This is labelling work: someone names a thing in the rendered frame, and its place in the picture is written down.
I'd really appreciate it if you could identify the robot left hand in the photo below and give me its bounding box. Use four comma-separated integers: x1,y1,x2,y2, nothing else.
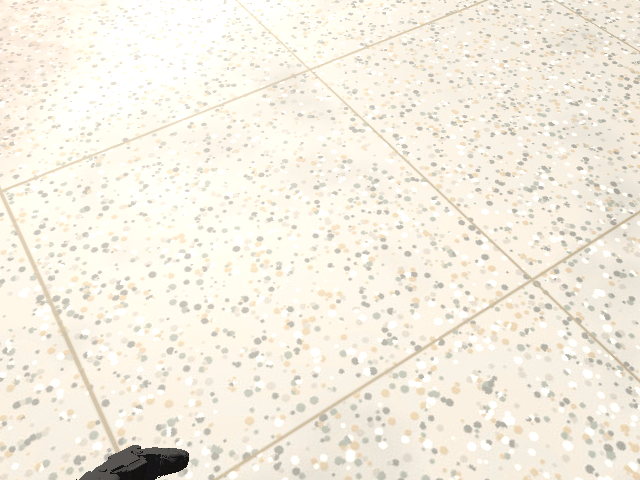
76,445,189,480

